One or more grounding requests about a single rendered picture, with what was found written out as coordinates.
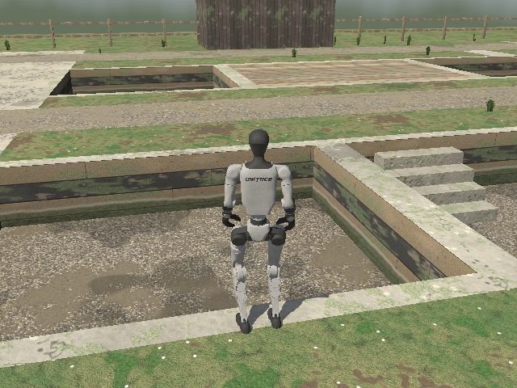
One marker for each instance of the robot left forearm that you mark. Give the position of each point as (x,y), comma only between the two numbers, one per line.
(227,212)

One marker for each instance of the robot right upper arm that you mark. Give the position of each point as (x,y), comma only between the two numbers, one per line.
(284,173)

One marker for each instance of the left robot shin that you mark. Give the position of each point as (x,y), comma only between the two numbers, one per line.
(240,294)

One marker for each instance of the robot left upper arm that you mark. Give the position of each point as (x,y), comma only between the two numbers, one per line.
(232,174)

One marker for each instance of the left robot hand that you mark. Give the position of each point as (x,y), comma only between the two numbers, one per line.
(226,220)

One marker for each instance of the right robot hand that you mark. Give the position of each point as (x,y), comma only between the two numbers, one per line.
(291,224)

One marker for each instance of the robot right forearm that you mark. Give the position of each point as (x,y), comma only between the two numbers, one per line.
(290,213)

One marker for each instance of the left robot foot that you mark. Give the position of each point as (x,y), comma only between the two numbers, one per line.
(245,327)

